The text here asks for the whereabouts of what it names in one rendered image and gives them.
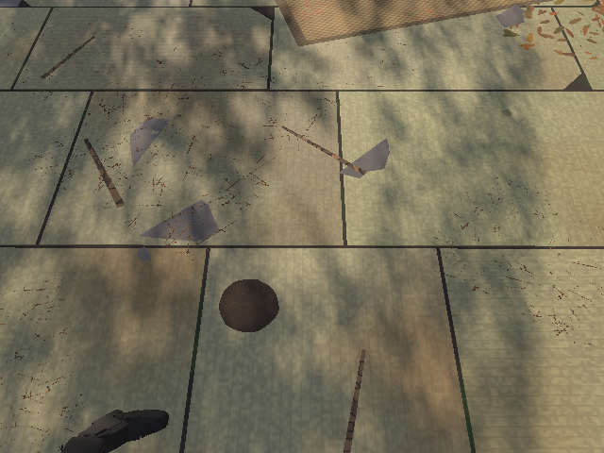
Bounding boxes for robot left hand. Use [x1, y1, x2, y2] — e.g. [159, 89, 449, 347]
[60, 410, 169, 453]

